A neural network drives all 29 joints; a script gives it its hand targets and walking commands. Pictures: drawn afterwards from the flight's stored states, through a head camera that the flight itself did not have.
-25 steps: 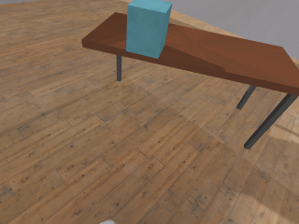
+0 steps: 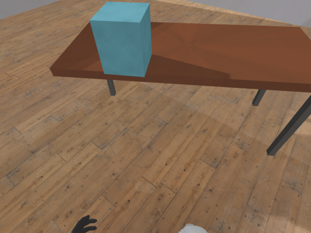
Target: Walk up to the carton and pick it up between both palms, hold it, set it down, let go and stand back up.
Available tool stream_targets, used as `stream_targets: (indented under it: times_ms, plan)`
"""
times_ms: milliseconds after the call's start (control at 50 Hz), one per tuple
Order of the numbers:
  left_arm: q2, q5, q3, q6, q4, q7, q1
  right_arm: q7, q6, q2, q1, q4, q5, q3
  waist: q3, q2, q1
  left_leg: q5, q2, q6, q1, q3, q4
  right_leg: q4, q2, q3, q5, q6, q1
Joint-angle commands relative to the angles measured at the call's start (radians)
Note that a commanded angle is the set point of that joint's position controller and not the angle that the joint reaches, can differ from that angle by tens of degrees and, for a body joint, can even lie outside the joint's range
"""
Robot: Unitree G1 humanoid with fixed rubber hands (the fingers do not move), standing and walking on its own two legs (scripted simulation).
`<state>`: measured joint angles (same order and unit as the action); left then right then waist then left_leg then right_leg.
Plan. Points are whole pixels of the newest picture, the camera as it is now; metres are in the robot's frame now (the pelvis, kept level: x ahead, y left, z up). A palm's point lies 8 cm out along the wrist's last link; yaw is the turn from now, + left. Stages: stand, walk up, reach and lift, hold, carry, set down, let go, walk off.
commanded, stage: walk up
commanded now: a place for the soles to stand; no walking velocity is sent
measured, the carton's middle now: (126, 39) +0.92 +0.09 +0.05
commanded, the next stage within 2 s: none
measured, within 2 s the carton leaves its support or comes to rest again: neither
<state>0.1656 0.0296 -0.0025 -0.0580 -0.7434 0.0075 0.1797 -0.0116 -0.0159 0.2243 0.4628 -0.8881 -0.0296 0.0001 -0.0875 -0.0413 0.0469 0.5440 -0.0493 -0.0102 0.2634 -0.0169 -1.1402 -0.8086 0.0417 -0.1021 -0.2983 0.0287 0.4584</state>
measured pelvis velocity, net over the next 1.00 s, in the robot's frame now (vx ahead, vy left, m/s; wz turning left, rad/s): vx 0.36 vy -0.01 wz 0.11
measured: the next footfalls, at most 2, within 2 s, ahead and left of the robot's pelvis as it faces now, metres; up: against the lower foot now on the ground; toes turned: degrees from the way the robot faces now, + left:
left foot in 0.32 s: +0.26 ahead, +0.17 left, +0.00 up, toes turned +11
right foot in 0.74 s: +0.42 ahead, -0.12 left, +0.00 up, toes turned +3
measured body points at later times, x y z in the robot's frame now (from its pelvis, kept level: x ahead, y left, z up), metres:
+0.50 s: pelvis +0.18 +0.03 +0.01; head +0.19 +0.07 +0.46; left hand +0.17 +0.30 -0.15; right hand +0.29 -0.19 -0.10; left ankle +0.22 +0.16 -0.70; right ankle +0.17 -0.08 -0.63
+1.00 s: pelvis +0.36 -0.01 +0.02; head +0.38 -0.01 +0.46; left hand +0.38 +0.23 -0.12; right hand +0.45 -0.25 -0.12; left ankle +0.40 +0.11 -0.66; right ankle +0.38 -0.13 -0.70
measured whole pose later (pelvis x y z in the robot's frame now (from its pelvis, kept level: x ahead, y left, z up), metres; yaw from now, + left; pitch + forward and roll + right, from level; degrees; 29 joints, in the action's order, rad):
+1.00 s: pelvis +0.36 -0.01 +0.02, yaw +6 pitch -3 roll -2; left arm 0.15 0.03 -0.01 -0.06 -0.80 -0.02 0.34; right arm -0.01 0.01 0.25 0.29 -0.82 -0.04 -0.03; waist -0.09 -0.07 -0.01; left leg 0.43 -0.07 0.03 0.53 0.03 -1.04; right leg -0.69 0.04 -0.14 -0.35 0.00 0.28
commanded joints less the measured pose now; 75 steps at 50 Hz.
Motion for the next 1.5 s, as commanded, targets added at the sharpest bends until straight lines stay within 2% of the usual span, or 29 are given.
stream_targets:
  times_ms: [0,80,140,200,260,300,320,340,360,500,560,640,700,720,740,760,780,920,960,1000,1060,1080,1100,1120,1160,1220,1280,1340,1480]
  plan:
    - [0.256,-0.018,-0.088,-0.004,0.02,-0.037,0.233,0.005,-0.033,0.112,-0.022,0.149,0.001,-0.033,0.071,0.215,-0.137,-0.033,-0.03,0.008,0.507,-0.051,-0.215,0.519,0.412,0.576,-0.149,0.236,-0.473]
    - [0.198,0.006,-0.066,-0.041,0.018,-0.03,0.169,-0.004,-0.02,0.082,-0.033,0.158,-0.018,-0.044,0.036,0.181,-0.079,-0.053,-0.06,0.037,0.426,-0.055,-0.111,0.531,0.41,0.414,0.04,0.268,-0.309]
    - [0.195,0.003,-0.061,-0.055,-0.005,-0.035,0.141,-0.026,-0.012,0.059,-0.087,0.173,-0.013,-0.046,-0.022,0.128,-0.045,-0.16,-0.082,0.036,0.399,-0.056,0.044,0.574,0.381,0.286,-0.037,0.247,-0.211]
    - [0.231,0.024,-0.063,-0.047,-0.018,-0.024,0.071,-0.042,-0.03,0.028,-0.07,0.183,-0.001,-0.051,0.038,0.233,-0.021,-0.305,-0.071,0.002,0.129,0.011,0.301,0.517,0.297,0.091,-0.128,0.192,-0.089]
    - [0.22,0.027,-0.055,-0.022,-0.047,-0.014,0.101,-0.037,-0.041,0.052,-0.063,0.164,-0.009,-0.072,-0.001,0.11,-0.003,-0.417,0.009,-0.024,-0.073,0.1,0.407,0.417,0.287,0.057,-0.279,0.178,0.044]
    - [0.188,0.026,-0.036,0.007,-0.065,-0.005,0.16,-0.019,-0.045,0.103,0.02,0.163,-0.017,-0.101,0.019,-0.015,0.026,-0.28,0.052,-0.04,-0.205,0.075,0.446,0.222,0.221,-0.001,-0.388,0.131,0.108]
    - [0.148,0.029,-0.014,0.017,-0.057,0.003,0.188,-0.007,-0.049,0.155,0.12,0.153,-0.014,-0.12,0.067,-0.204,0.074,-0.076,-0.07,-0.053,-0.25,-0.131,0.579,-0.07,0.126,-0.069,-0.323,0.078,0.119]
    - [0.122,0.017,0.001,0.028,-0.03,0.017,0.234,0.012,-0.05,0.235,0.161,0.185,0.002,-0.135,0.104,-0.309,0.072,0.16,-0.321,-0.129,-0.252,-0.658,0.842,-0.407,0.01,-0.031,-0.333,0.009,0.226]
    - [0.202,0.009,-0.023,0.049,-0.001,0.02,0.18,0.034,-0.035,0.267,0.136,0.193,0.042,-0.137,0.037,-0.157,0.074,0.424,-0.374,-0.21,-0.162,-0.856,0.986,-0.478,0.023,0.052,-0.364,-0.011,0.283]
    - [0.188,0.014,-0.034,0.037,-0.008,0.023,0.178,0.045,-0.075,0.143,-0.035,0.19,0.003,-0.081,0.001,-0.096,-0.008,-0.09,-0.311,-0.254,-0.039,-0.372,0.865,-0.391,0.106,0.141,-0.197,-0.053,0.206]
    - [0.154,0.015,-0.034,0.043,0.02,0.034,0.141,0.046,-0.086,0.147,-0.063,0.178,0.001,-0.078,-0.036,-0.102,-0.015,-0.115,-0.327,-0.261,-0.008,-0.308,0.866,-0.273,0.119,0.136,-0.145,-0.072,0.216]
    - [0.132,0.012,-0.042,0.024,0.026,0.049,0.156,0.032,-0.075,0.161,-0.144,0.161,-0.015,-0.076,-0.024,-0.13,-0.065,-0.036,-0.249,-0.187,0.148,-0.124,0.822,-0.033,0.064,0.06,0.019,-0.039,-0.041]
    - [0.137,0.014,-0.074,0.001,-0.008,0.032,0.286,0.012,-0.044,0.131,-0.122,0.125,-0.023,-0.051,0.021,0.046,-0.122,0.045,-0.151,-0.119,0.312,0.013,0.574,0.155,-0.054,-0.034,0.103,-0.015,-0.382]
    - [0.195,0.014,-0.095,-0.003,-0.014,0.02,0.365,0.005,-0.032,0.09,-0.084,0.118,-0.027,-0.031,0.069,0.154,-0.153,0.063,-0.092,-0.09,0.366,0.078,0.368,0.171,-0.006,0.056,0.01,0.001,-0.484]
    - [0.268,0.017,-0.115,-0.009,0.008,0.006,0.426,-0.005,-0.026,0.019,-0.051,0.139,-0.02,-0.007,0.122,0.358,-0.174,0.11,0.014,-0.031,0.419,0.132,0.028,0.385,0.263,0.485,-0.267,0.068,-0.49]
    - [0.35,-0.014,-0.129,0.004,0.015,-0.014,0.414,0.0,-0.009,0.064,-0.06,0.167,-0.007,-0.021,0.086,0.263,-0.149,0.125,0.043,-0.005,0.487,0.023,-0.097,0.601,0.406,0.854,-0.488,0.17,-0.394]
    - [0.336,-0.035,-0.121,0.012,0.024,-0.028,0.356,-0.001,-0.001,0.099,-0.095,0.186,-0.01,-0.032,0.014,0.189,-0.142,0.06,0.002,-0.001,0.52,-0.032,-0.172,0.651,0.423,0.888,-0.639,0.178,-0.325]
    - [0.193,0.002,-0.07,-0.037,0.042,-0.042,0.179,0.0,0.0,0.079,-0.102,0.143,-0.015,-0.039,0.028,0.191,-0.058,-0.047,-0.076,0.053,0.376,-0.049,0.005,0.503,0.377,0.4,0.115,0.242,-0.226]
    - [0.185,0.002,-0.06,-0.041,0.039,-0.048,0.108,0.006,0.01,0.043,-0.132,0.14,-0.01,-0.031,0.01,0.177,-0.043,-0.148,-0.076,0.035,0.245,-0.026,0.141,0.426,0.346,0.255,0.528,0.226,-0.14]
    - [0.188,0.01,-0.055,-0.028,0.032,-0.035,0.076,0.007,-0.004,0.025,-0.104,0.111,0.0,-0.039,0.081,0.192,-0.028,-0.297,-0.021,0.012,0.077,0.055,0.325,0.298,0.255,0.11,0.707,0.173,-0.14]
    - [0.188,-0.007,-0.035,0.006,0.035,-0.018,0.079,0.007,-0.018,0.081,-0.086,0.109,0.005,-0.064,0.13,0.095,0.008,-0.728,0.009,-0.036,-0.192,0.071,0.553,0.091,0.168,0.035,0.473,0.064,-0.013]
    - [0.139,-0.023,-0.016,0.017,0.029,-0.014,0.144,0.013,-0.021,0.137,-0.086,0.121,-0.002,-0.084,0.208,-0.06,0.001,-0.928,-0.125,-0.075,-0.268,-0.057,0.539,-0.022,0.124,0.014,0.256,0.017,0.004]
    - [0.108,-0.046,-0.005,0.044,0.014,-0.021,0.237,0.018,-0.011,0.186,-0.161,0.159,0.023,-0.088,0.278,-0.191,-0.038,-0.959,-0.342,-0.228,-0.132,-0.342,0.663,-0.168,0.001,0.007,-0.184,-0.024,-0.109]
    - [0.111,-0.028,-0.011,0.07,0.013,-0.037,0.219,0.024,0.002,0.183,-0.189,0.169,0.048,-0.089,0.236,-0.169,-0.026,-0.685,-0.349,-0.296,-0.038,-0.411,0.74,-0.206,-0.008,0.059,-0.435,-0.017,-0.133]
    - [0.108,-0.024,-0.01,0.083,0.027,-0.04,0.123,0.038,0.022,0.143,-0.268,0.17,0.049,-0.075,0.107,-0.114,-0.026,-0.511,-0.303,-0.265,0.045,-0.339,0.786,-0.155,0.007,0.093,-0.407,-0.017,-0.073]
    - [0.113,-0.033,-0.014,0.044,-0.015,-0.036,0.229,0.028,0.035,0.1,-0.386,0.17,0.015,-0.041,0.164,-0.114,-0.101,-0.599,-0.167,-0.134,0.065,-0.115,0.624,0.223,0.068,0.107,0.055,0.006,-0.251]
    - [0.207,-0.032,-0.036,0.025,-0.015,-0.018,0.08,0.015,0.029,0.062,-0.326,0.139,0.021,-0.029,0.132,0.067,-0.023,-0.484,-0.049,-0.05,-0.104,-0.011,0.566,0.335,0.157,0.27,0.09,0.068,-0.061]
    - [0.154,-0.041,-0.015,0.022,-0.023,-0.014,0.091,0.008,0.02,0.087,-0.371,0.09,0.028,-0.03,0.122,0.049,-0.056,-0.594,-0.095,-0.073,-0.091,-0.04,0.588,0.344,0.101,0.2,0.166,0.019,-0.135]
    - [0.149,-0.039,-0.01,0.02,-0.059,-0.013,0.093,0.01,0.013,0.077,-0.364,0.031,0.026,-0.017,0.138,0.056,-0.052,-0.565,-0.091,-0.062,-0.103,-0.02,0.652,0.362,0.102,0.187,0.196,0.03,-0.202]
